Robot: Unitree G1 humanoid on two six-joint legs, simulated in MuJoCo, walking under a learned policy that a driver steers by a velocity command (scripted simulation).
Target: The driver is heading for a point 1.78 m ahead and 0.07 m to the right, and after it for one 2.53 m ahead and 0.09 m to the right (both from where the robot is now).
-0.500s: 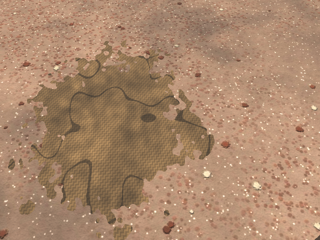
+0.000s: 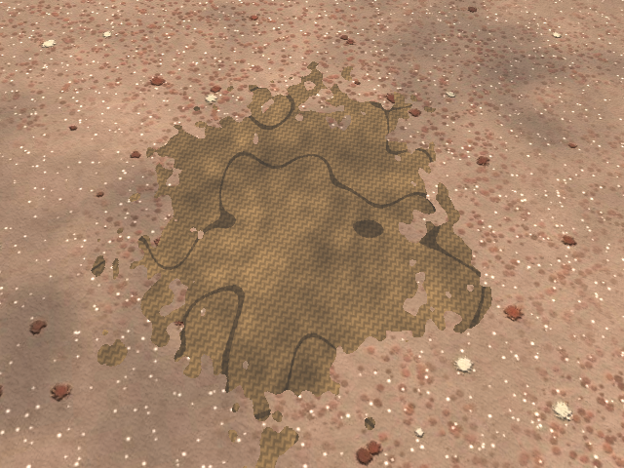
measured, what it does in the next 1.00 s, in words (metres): steps on the spot: right foot, then left foot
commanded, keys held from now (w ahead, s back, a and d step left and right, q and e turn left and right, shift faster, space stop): q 0.24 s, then e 0.76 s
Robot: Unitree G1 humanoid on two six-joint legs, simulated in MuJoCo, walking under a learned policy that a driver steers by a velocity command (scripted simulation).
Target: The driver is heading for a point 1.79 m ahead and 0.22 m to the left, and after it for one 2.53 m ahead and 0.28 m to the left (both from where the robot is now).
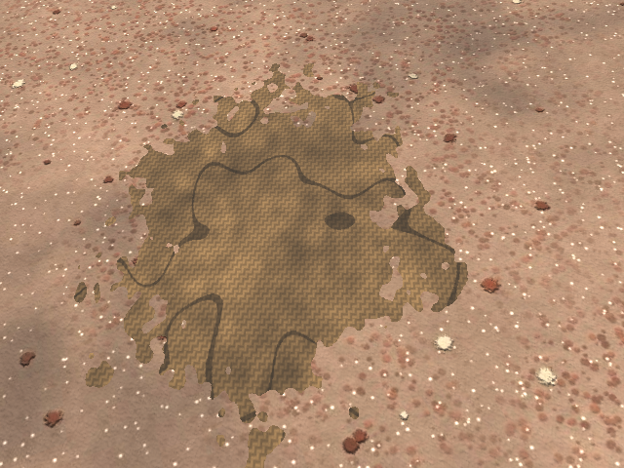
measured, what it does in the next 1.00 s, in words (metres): walks ahead, turning left: left foot, then left foot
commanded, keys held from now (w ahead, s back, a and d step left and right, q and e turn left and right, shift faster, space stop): e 0.10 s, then q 0.40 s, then w+q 0.42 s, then w+e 0.08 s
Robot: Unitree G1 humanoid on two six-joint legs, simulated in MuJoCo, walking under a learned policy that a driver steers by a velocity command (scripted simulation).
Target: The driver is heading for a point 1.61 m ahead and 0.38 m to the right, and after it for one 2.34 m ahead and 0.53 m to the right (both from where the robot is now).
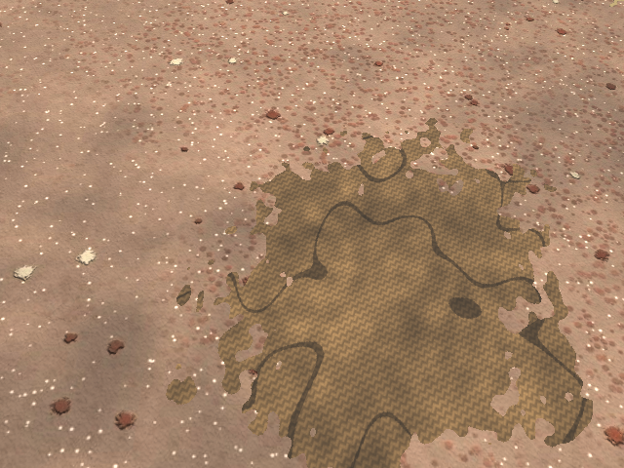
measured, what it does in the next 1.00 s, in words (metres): walks ahead, turning right: right foot, then left foot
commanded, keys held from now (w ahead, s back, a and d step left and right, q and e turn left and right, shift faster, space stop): w+e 0.94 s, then w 0.06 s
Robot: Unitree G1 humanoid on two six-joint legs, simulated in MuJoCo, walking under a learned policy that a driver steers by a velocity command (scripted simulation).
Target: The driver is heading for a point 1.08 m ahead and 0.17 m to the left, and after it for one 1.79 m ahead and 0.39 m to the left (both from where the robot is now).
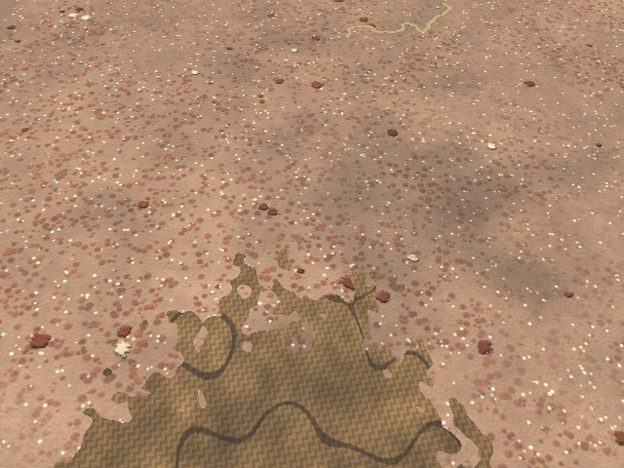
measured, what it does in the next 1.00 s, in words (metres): walks ahead, turning left: right foot, then left foot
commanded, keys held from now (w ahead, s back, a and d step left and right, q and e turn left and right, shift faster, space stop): w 0.06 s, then w+q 0.84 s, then w+e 0.10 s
